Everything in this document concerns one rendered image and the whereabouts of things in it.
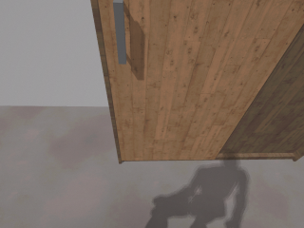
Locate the wardrobe door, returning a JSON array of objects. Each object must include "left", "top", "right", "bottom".
[
  {"left": 219, "top": 24, "right": 304, "bottom": 154},
  {"left": 98, "top": 0, "right": 304, "bottom": 161}
]

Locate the handle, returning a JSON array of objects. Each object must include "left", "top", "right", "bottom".
[{"left": 113, "top": 0, "right": 126, "bottom": 65}]

